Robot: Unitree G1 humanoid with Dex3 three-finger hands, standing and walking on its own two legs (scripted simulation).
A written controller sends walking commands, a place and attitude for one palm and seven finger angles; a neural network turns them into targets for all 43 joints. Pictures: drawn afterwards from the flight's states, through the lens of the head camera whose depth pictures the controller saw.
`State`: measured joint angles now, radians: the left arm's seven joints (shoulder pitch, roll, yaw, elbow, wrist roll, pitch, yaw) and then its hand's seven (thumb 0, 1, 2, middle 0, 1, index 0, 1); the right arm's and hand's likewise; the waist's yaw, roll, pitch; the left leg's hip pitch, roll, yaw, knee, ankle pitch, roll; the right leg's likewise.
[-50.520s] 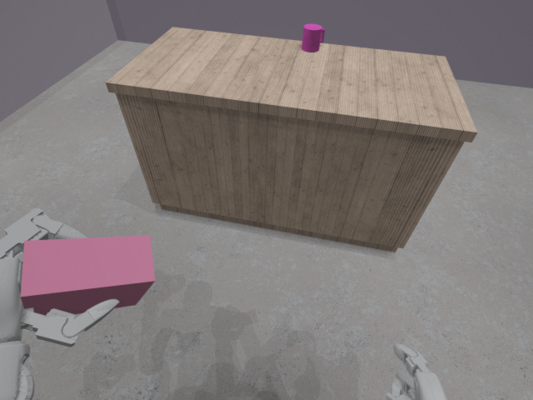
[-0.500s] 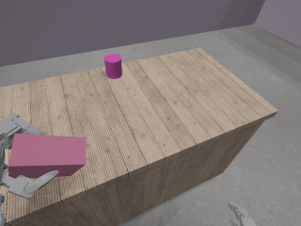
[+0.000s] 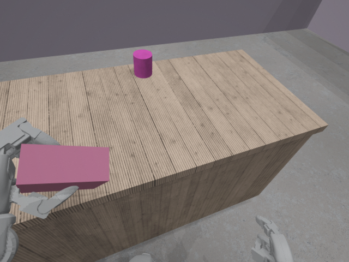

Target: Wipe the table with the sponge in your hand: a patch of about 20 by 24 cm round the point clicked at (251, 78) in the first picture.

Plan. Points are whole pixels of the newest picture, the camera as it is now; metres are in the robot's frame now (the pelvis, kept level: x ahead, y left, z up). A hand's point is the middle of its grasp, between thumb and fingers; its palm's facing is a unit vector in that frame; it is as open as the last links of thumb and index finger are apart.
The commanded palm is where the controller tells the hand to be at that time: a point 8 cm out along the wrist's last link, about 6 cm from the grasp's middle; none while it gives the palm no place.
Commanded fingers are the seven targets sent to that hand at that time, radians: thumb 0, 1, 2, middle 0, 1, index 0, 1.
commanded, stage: step back with the hand held close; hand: left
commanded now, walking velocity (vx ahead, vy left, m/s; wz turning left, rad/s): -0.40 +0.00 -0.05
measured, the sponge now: (76, 170) +0.23 +0.20 +0.15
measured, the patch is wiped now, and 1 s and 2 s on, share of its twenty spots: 1.00 1.00 1.00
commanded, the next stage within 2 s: stop stepping back and stand still in 0.40 s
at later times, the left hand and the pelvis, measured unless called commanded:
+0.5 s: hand out of the picture +0.08 +0.23 +0.18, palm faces +0.33 -0.86 -0.39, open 9.8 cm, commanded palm +0.03 +0.28 +0.20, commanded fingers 0.00 0.10 1.30 -1.20 -1.60 -1.20 -1.60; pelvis -0.14 +0.00 +0.00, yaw -2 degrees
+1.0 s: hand out of the picture -0.07 +0.25 +0.18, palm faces +0.42 -0.83 -0.35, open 9.8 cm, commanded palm -0.13 +0.29 +0.20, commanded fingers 0.00 0.10 1.30 -1.20 -1.60 -1.20 -1.60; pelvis -0.28 +0.01 -0.01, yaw +1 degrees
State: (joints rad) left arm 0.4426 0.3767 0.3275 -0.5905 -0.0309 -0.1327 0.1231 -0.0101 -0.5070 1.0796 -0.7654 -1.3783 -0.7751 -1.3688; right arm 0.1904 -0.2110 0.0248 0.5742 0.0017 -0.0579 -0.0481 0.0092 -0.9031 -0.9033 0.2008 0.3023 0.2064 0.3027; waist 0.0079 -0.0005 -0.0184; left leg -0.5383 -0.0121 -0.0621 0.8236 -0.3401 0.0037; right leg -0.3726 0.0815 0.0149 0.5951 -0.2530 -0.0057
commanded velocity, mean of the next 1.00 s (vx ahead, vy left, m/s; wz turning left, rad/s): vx -0.03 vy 0.00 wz -0.01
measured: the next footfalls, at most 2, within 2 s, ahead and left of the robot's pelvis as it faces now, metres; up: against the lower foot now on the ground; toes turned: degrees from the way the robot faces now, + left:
left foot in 0.10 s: +0.04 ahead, +0.12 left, +0.00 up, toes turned +0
right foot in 0.42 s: -0.07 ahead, -0.14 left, +0.00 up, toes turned +0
